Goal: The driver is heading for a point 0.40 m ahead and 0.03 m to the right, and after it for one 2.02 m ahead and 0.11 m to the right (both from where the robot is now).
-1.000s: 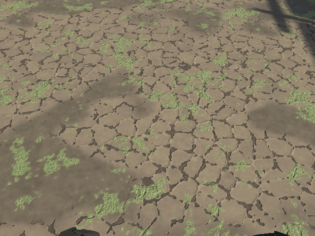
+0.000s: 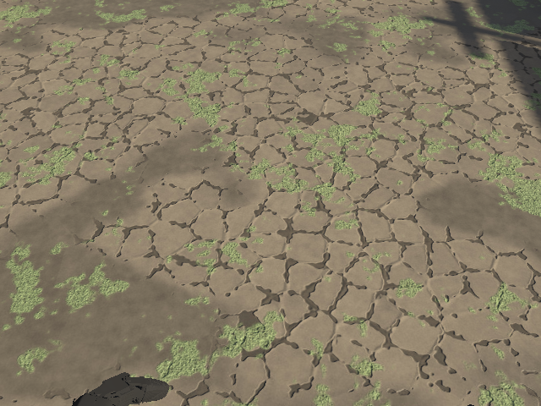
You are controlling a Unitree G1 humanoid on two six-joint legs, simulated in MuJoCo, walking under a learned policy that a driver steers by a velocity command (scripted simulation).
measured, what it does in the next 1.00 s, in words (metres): stands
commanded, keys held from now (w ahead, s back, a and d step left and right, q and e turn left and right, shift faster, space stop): w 1.00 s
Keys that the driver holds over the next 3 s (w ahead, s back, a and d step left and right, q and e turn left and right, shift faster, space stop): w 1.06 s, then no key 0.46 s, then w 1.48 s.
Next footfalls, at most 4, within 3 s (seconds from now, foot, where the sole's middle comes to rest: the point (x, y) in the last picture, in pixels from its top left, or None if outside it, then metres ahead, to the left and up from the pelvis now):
none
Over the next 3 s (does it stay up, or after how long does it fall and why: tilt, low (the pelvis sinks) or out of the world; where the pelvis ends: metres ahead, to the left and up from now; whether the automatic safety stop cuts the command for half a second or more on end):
stays up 0.00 0.01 0.01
